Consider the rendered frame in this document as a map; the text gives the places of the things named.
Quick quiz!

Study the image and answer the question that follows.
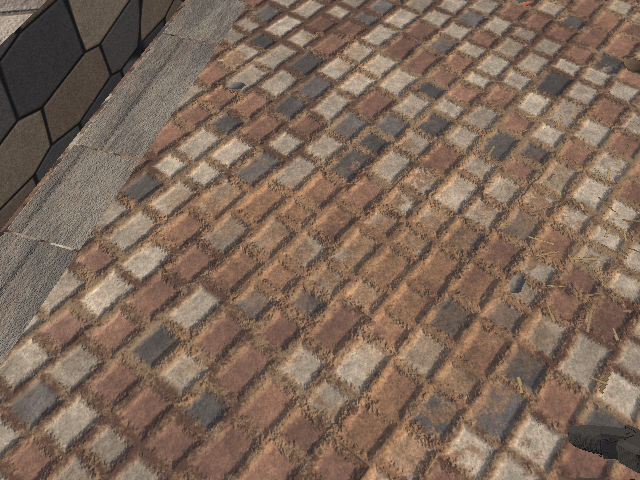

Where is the robot right hand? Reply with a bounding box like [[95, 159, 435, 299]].
[[567, 425, 640, 480]]

